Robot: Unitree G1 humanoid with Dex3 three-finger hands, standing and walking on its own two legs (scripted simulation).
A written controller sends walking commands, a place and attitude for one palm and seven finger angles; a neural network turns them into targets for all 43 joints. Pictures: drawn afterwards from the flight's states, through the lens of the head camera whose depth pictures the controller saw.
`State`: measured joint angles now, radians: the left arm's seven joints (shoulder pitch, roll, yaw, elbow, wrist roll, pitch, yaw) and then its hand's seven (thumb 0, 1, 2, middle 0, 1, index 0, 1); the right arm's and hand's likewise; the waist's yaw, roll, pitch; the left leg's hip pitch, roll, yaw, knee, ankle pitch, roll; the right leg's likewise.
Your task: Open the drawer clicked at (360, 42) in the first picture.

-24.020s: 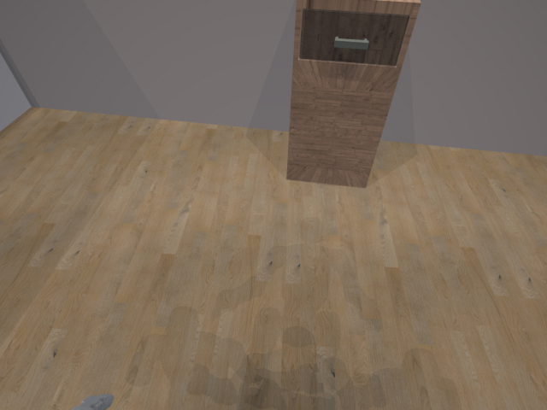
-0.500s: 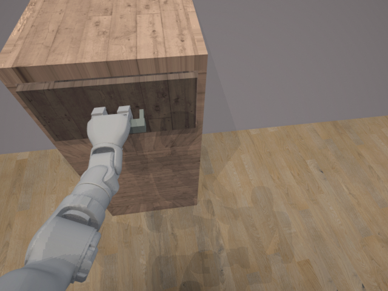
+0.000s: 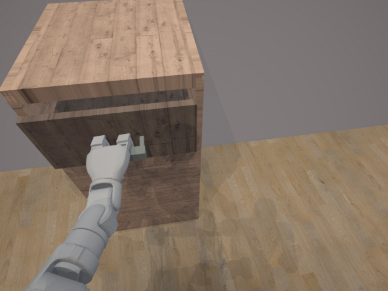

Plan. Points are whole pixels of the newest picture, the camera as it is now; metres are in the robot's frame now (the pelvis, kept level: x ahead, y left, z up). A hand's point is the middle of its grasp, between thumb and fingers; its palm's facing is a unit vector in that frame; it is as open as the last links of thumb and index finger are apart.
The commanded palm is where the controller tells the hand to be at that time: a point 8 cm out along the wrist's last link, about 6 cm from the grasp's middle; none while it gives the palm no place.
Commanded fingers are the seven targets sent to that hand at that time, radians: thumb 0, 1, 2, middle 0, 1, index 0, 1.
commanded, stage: pull the drawer open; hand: left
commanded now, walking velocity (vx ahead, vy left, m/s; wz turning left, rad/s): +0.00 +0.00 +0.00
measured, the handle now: (119, 148) +0.44 +0.18 +0.02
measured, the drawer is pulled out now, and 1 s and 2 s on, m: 0.05 0.11 0.28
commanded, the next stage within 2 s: none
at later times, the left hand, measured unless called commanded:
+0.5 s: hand (117, 175) +0.38 +0.18 +0.00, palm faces -0.02 -0.07 -1.00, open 5.8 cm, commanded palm +0.32 +0.18 +0.05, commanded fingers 0.00 0.90 0.90 -0.40 -1.35 -0.40 -1.35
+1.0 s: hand (116, 194) +0.33 +0.17 +0.00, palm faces -0.01 -0.04 -1.00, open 5.8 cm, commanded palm +0.31 +0.17 +0.05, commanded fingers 0.00 0.90 0.90 -0.40 -1.35 -0.40 -1.35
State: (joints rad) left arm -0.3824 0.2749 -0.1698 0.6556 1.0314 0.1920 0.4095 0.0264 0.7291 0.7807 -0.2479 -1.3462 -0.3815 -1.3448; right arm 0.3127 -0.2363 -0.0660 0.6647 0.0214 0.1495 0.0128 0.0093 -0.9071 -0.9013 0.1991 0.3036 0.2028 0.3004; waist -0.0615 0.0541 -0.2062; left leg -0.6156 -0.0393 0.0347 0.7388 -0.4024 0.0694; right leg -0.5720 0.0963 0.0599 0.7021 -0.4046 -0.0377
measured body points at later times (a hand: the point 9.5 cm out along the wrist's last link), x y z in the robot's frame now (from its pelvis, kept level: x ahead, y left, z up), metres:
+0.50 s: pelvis -0.02 -0.01 +0.00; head +0.03 -0.02 +0.45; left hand +0.37 +0.18 +0.05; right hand +0.08 -0.26 -0.13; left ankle -0.04 +0.07 -0.71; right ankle -0.05 -0.10 -0.71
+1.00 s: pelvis -0.02 -0.01 +0.00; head +0.01 -0.03 +0.45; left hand +0.32 +0.17 +0.05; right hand +0.16 -0.24 -0.12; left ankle -0.04 +0.07 -0.71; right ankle -0.05 -0.10 -0.71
